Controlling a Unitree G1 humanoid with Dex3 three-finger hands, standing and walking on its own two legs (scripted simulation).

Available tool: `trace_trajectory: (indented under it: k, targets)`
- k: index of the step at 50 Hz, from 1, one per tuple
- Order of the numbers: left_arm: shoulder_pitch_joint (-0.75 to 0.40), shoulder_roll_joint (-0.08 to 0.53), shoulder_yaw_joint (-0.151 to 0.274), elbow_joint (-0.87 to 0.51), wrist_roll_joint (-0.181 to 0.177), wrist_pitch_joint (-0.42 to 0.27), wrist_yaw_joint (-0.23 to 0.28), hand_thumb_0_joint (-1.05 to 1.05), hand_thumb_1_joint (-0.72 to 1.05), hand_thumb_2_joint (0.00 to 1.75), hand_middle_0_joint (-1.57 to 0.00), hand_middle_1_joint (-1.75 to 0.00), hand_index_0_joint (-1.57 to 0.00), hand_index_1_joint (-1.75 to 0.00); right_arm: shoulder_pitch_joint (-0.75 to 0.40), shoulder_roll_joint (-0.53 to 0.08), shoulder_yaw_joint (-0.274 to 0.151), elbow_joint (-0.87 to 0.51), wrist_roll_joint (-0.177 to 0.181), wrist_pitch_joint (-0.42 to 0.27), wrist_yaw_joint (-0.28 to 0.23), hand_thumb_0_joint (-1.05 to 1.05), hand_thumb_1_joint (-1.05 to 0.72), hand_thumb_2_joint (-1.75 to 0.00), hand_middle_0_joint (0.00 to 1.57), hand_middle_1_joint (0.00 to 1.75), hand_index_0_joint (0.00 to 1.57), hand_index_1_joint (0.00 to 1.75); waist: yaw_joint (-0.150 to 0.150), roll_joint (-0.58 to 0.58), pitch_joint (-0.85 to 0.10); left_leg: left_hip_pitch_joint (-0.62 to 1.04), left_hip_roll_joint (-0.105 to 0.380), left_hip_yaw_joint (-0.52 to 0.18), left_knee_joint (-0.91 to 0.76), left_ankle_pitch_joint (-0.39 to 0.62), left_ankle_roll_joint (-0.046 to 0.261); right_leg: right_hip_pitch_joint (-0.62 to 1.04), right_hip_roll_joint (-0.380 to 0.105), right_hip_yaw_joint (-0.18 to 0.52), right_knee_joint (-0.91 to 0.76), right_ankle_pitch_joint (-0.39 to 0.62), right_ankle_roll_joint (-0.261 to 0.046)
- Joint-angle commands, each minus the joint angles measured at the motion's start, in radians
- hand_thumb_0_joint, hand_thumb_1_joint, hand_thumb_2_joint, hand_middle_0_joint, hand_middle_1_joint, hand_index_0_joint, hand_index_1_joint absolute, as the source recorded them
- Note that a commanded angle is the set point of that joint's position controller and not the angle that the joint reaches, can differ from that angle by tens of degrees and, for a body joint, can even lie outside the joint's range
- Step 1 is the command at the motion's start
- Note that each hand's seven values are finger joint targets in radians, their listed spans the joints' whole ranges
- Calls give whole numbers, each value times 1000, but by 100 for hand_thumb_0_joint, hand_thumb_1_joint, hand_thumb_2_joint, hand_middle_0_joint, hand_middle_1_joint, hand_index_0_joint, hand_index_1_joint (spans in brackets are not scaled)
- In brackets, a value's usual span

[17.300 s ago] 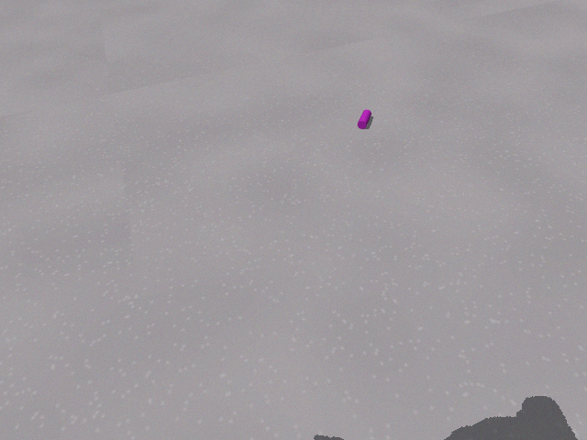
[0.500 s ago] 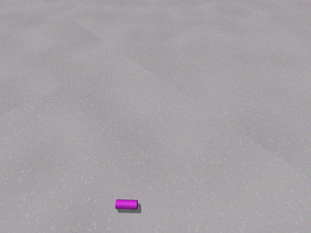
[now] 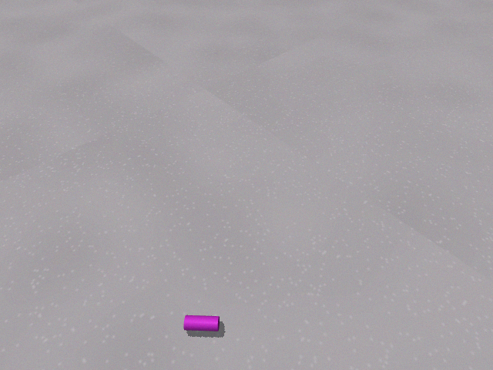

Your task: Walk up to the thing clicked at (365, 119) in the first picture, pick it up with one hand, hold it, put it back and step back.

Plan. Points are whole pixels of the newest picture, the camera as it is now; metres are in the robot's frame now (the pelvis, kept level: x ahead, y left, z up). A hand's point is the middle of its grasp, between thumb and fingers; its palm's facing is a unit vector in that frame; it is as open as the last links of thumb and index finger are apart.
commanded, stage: stand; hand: left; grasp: from above
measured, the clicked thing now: (202, 323) +0.43 +0.21 -0.76
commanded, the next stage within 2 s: rise first in 0.56 s
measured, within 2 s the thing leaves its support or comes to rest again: neither
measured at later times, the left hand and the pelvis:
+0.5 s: hand out of the picture +0.07 +0.25 -0.16, palm faces -0.03 -0.94 -0.34, open 7.4 cm; pelvis +0.00 +0.00 +0.00, yaw +0 degrees
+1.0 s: hand out of the picture +0.15 +0.24 -0.18, palm faces -0.06 -0.93 -0.36, open 10.5 cm; pelvis -0.02 +0.00 -0.03, yaw -1 degrees
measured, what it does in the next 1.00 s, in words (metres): stands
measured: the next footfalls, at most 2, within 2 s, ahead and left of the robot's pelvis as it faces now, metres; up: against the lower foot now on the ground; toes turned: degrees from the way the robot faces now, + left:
none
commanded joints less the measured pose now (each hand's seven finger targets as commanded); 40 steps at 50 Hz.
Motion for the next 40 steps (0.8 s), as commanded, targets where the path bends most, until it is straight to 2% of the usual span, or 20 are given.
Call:
trace_trajectory:
  k: [1, 8, 16, 23, 28, 32, 33, 34, 35, 36, 37, 38, 39, 40]
  targets:
    - [-22, 209, 36, -54, 1, -18, 14, 0, 90, 90, -20, -30, -20, -30, -32, -213, -42, -49, 4, -22, -15, 0, -90, -90, 20, 30, 20, 30, 3, -4, -83, -2, 161, -120, -32, 218, 0, 35, -125, 108, -26, 167, -35]
    - [-36, 214, 36, -60, 0, -18, 16, 0, 90, 90, -20, -30, -20, -30, -30, -210, -41, -51, 2, -22, -17, 0, -90, -90, 20, 30, 20, 30, -1, -6, -83, -4, 162, -115, -31, 236, -5, 36, -125, 107, -19, 177, -36]
    - [-31, 210, 37, -52, 0, -15, 14, 0, 90, 90, -20, -30, -20, -30, -28, -212, -41, -48, 3, -21, -16, 0, -90, -90, 20, 30, 20, 30, 3, -4, -74, -29, 159, -122, -46, 197, -2, 46, -123, 105, -21, 135, -35]
    - [-32, 210, 35, -57, 0, -19, 17, 0, 90, 90, -20, -30, -20, -30, -29, -211, -43, -52, 4, -23, -17, 0, -90, -90, 20, 30, 20, 30, 3, -11, -98, 14, 163, -118, -21, 282, -1, 52, -128, 101, -12, 217, -37]
    - [-37, 214, 37, -58, 0, -19, 18, 0, 90, 90, -20, -30, -20, -30, -24, -209, -42, -53, 3, -21, -17, 0, -90, -90, 20, 30, 20, 30, -4, -3, -91, -3, 160, -116, -27, 255, -3, 56, -127, 102, -20, 207, -34]
    - [-37, 211, 36, -60, 0, -19, 16, 0, 90, 90, -20, -30, -20, -30, -28, -210, -42, -56, 2, -20, -19, 0, -90, -90, 20, 30, 20, 30, 2, 0, -95, 1, 164, -112, -21, 283, -1, 66, -129, 103, -16, 233, -37]
    - [-30, 210, 36, -56, -1, -18, 16, 0, 86, 89, -21, -37, -22, -36, -25, -208, -42, -52, 4, -21, -19, 0, -90, -90, 20, 30, 20, 30, 2, 4, -80, -8, 159, -114, -30, 254, -4, 55, -127, 105, -23, 208, -36]
    - [-381, 42, 41, -407, -52, -110, 33, 0, 78, 92, -27, -43, -23, -44, -23, -45, 0, -338, 71, -65, -35, 0, -95, -91, 20, 30, 20, 30, -126, 8, 2, -142, 37, 11, 55, 95, -20, -225, 23, 11, 68, 135, -31]
    - [-561, 108, 67, -389, -51, -107, 37, 0, 70, 89, -25, -50, -22, -52, 4, -87, -14, -309, 69, -67, -44, 0, -89, -90, 20, 30, 20, 30, -93, 4, -62, -134, 30, 2, 77, 52, -18, -184, 20, 7, 88, 90, -31]
    - [-319, 178, 109, -172, -26, -63, 36, 0, 62, 87, -23, -58, -22, -60, 68, -100, -25, -283, 72, -53, -50, 0, -87, -89, 20, 30, 20, 30, -62, -26, -22, -176, 37, 3, 93, 36, -19, -183, 29, -5, 100, 60, -35]
    - [-290, 199, 131, -105, -2, -39, 22, 0, 54, 87, -19, -66, -19, -67, 85, -101, -42, -297, 60, -46, -49, 0, -86, -89, 20, 30, 20, 30, -54, -55, -71, -227, 26, 2, 153, 36, -13, -210, 24, -4, 140, 52, -38]
    - [-315, 232, 161, -90, 20, -28, 8, 0, 47, 89, -15, -74, -16, -75, 99, -104, -55, -326, 54, -44, -47, 0, -86, -89, 20, 30, 20, 30, -44, -60, -114, -258, 25, 0, 203, 55, -12, -231, 22, 1, 188, 66, -40]
    - [-284, 235, 181, -114, 50, -34, -5, 0, 39, 89, -14, -82, -15, -82, 127, -88, -69, -341, 34, -49, -44, 0, -87, -89, 20, 30, 20, 30, -16, -37, -225, -269, 20, 3, 256, 88, -13, -218, 18, 9, 238, 97, -42]
    - [-138, 222, 203, -93, 70, -19, -11, 0, 31, 88, -12, -90, -15, -89, 159, -93, -88, -366, 29, -50, -42, 0, -89, -89, 20, 30, 20, 30, 11, -7, -320, -273, 10, 6, 287, 151, -20, -172, 13, 11, 275, 156, -45]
